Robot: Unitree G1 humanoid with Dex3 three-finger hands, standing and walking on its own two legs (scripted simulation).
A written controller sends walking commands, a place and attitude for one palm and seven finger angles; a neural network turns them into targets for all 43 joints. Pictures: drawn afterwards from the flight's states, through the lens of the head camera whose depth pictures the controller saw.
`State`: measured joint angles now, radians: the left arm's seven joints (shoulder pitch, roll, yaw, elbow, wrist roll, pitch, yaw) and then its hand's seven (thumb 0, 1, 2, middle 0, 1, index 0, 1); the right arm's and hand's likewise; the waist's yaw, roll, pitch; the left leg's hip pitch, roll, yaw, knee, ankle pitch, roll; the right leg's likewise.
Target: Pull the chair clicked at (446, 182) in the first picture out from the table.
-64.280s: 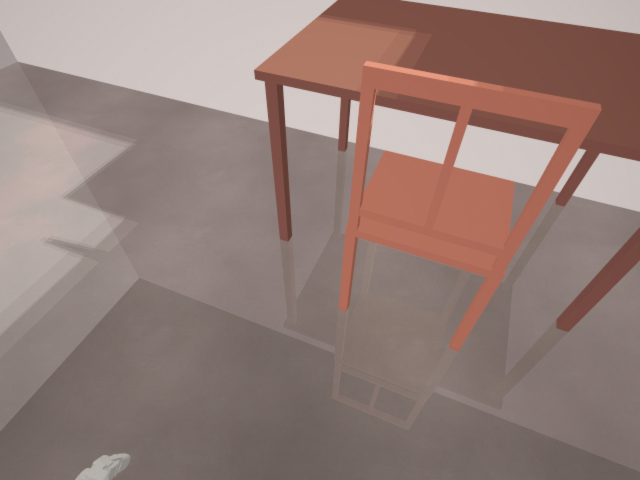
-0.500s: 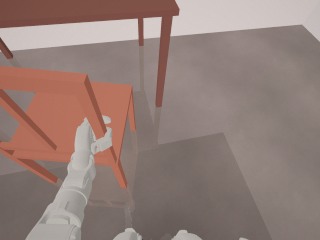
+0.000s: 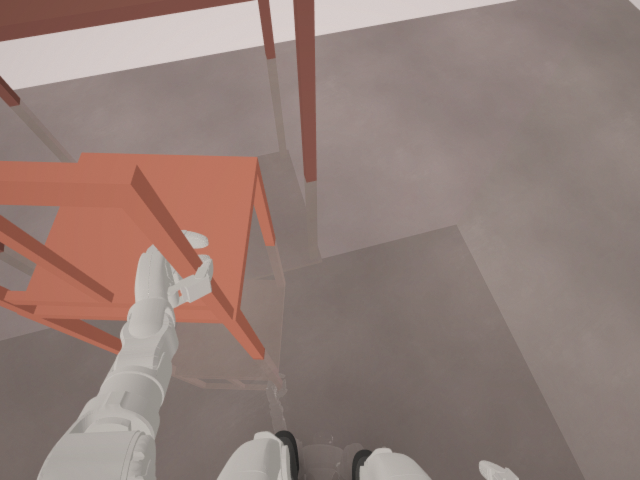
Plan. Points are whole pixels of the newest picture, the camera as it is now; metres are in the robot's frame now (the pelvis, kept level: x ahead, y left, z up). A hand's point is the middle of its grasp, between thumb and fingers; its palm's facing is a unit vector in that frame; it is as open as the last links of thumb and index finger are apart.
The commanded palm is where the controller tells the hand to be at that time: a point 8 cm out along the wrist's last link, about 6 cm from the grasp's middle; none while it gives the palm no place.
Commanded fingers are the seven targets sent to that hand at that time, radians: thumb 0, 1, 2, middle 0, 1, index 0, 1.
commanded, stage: step backward, pulling the chair out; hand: left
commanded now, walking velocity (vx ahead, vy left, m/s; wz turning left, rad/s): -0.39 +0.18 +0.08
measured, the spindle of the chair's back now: (48, 260) +0.40 +0.39 -0.06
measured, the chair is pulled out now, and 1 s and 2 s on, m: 0.31 0.52 0.64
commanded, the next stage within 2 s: stop walking, hand still on the chair in 1.10 s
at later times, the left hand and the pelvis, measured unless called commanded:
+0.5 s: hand (217, 360) +0.26 +0.14 -0.06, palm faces -0.08 -0.99 -0.13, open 6.0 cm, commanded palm +0.26 +0.19 -0.06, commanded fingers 0.00 0.90 0.90 -0.50 -1.45 -0.50 -1.45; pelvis -0.09 +0.03 +0.01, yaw +0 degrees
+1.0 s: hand (217, 462) +0.15 +0.12 -0.06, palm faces -0.13 -0.98 -0.13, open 6.1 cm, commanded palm +0.14 +0.18 -0.06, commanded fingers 0.00 0.90 0.90 -0.50 -1.45 -0.50 -1.45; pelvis -0.21 +0.03 +0.01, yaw +1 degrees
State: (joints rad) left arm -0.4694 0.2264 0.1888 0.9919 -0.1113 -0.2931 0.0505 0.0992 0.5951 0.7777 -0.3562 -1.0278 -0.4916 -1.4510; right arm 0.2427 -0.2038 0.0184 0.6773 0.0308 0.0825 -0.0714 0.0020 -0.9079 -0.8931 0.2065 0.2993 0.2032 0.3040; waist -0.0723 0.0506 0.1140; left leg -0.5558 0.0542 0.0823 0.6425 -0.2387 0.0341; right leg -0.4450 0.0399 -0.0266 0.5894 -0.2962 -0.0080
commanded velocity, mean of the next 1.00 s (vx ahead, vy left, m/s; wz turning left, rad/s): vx -0.38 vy -0.01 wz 0.04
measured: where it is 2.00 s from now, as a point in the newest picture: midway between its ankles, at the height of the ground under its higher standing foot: outside the picture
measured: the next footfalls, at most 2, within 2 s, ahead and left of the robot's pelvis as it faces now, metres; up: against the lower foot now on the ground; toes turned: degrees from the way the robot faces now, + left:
left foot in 0.22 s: -0.04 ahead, +0.13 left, +0.00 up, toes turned +1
right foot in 0.58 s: -0.12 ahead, -0.09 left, +0.00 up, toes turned +1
